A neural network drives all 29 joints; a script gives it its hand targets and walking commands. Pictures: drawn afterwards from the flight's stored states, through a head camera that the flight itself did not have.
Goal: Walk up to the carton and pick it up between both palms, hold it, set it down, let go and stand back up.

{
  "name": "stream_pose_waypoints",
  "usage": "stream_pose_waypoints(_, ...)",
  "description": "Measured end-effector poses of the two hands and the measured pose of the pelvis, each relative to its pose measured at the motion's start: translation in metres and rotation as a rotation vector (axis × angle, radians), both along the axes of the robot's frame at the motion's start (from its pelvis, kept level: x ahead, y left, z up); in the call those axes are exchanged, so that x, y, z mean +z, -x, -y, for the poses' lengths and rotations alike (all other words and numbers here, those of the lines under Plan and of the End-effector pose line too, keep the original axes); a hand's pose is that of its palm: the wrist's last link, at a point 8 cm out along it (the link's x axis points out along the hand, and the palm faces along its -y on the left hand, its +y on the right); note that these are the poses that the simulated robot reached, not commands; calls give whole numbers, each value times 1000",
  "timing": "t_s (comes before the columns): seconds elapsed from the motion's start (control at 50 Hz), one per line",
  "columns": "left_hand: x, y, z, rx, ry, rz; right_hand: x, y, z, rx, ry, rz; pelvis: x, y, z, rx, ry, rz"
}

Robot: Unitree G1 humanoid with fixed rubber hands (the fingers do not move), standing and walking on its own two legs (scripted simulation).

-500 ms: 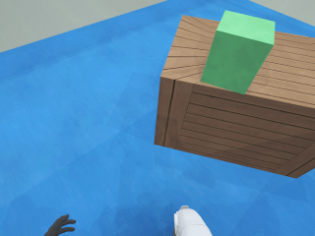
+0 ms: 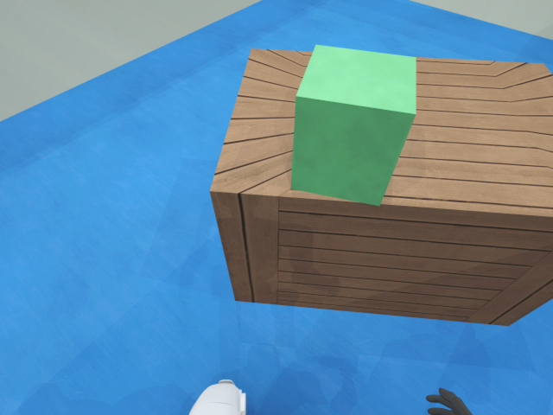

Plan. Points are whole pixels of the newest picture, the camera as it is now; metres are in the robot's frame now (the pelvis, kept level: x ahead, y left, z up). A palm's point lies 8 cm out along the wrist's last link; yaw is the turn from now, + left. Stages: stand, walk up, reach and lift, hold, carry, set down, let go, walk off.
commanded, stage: walk up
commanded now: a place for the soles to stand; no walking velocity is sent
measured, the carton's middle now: (348, 127) +0.69 -0.10 +0.00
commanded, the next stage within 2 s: none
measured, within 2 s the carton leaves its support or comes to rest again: neither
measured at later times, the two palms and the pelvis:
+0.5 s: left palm (225, 279) +0.35 +0.13 -0.10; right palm out of the picture +0.05 -0.35 -0.11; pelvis +0.14 -0.07 -0.02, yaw -9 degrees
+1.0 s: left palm (214, 306) +0.30 +0.15 -0.11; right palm (530, 340) +0.27 -0.38 -0.09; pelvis +0.18 -0.11 -0.01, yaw -1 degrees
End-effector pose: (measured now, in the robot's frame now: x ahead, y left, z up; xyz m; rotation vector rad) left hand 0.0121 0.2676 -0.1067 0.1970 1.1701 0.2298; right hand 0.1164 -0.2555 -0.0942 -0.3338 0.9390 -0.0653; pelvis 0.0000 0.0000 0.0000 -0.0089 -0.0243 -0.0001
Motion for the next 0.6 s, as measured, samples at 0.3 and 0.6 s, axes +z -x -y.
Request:
stream_pose_waypoints(0.3, -11, -203, 26, -341, 59, 69, 14, 46, 39, -333, 129, -137, 1, -89, 11, -156, 5, 28)
stream_pose_waypoints(0.6, 4, -330, 149, -348, 26, 248, -28, 7, 113, -356, 4, -245, -15, -154, 97, -159, -23, 28)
